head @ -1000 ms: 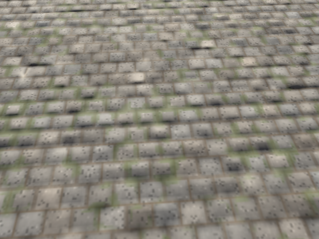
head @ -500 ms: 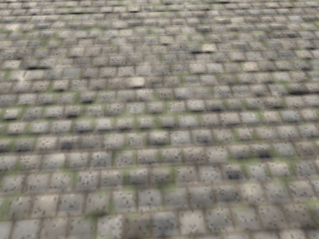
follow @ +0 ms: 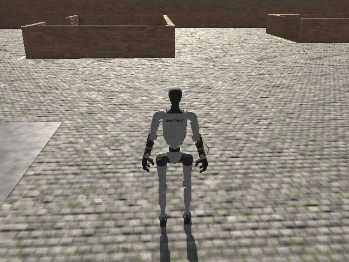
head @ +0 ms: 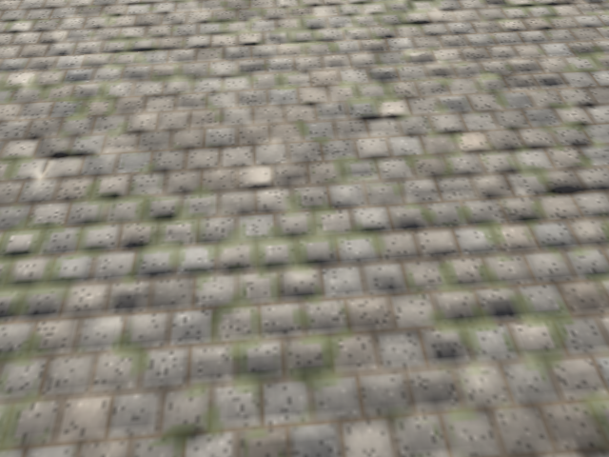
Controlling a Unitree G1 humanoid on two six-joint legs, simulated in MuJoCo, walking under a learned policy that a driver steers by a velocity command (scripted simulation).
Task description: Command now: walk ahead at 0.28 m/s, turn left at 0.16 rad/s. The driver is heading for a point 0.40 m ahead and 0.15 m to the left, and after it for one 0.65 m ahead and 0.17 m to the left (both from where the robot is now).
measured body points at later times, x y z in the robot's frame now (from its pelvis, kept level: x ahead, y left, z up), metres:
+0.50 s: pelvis +0.17 -0.03 -0.01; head +0.19 -0.03 +0.44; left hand +0.03 +0.19 -0.15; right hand +0.41 -0.20 -0.12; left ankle +0.31 +0.16 -0.69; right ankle +0.04 -0.15 -0.74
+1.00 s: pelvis +0.38 +0.06 +0.00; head +0.41 +0.09 +0.45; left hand +0.41 +0.38 -0.11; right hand +0.61 -0.14 -0.11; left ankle +0.33 +0.12 -0.74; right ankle +0.57 -0.02 -0.71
